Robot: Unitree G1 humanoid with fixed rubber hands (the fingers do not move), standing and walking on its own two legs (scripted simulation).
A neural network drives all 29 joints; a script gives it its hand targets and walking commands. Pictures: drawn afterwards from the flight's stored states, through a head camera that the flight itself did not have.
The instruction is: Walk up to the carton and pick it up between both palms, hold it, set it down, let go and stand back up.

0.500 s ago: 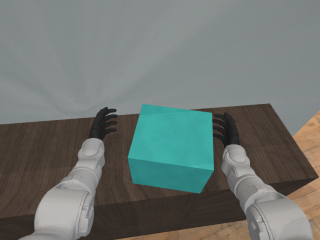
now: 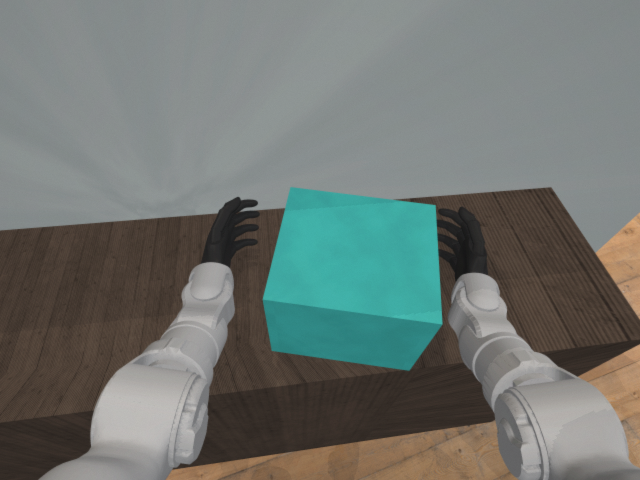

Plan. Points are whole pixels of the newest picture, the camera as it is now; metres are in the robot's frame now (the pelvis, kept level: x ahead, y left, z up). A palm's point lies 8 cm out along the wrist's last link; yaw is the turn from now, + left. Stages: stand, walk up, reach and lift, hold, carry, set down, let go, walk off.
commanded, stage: reach and lift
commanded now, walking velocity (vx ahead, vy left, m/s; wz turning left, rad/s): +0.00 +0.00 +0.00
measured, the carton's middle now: (350, 280) +0.41 -0.04 -0.02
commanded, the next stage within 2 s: none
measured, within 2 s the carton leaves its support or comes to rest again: leaves its support in 1.88 s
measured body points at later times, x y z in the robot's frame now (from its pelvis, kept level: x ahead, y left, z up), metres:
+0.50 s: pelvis +0.01 -0.01 +0.02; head +0.09 +0.01 +0.47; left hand +0.42 +0.13 +0.03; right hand +0.39 -0.17 +0.03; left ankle +0.04 +0.11 -0.71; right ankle -0.02 -0.13 -0.71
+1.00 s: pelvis +0.02 -0.01 +0.03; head +0.10 +0.02 +0.47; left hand +0.42 +0.13 +0.03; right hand +0.39 -0.17 +0.03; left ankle +0.04 +0.11 -0.71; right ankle -0.02 -0.13 -0.71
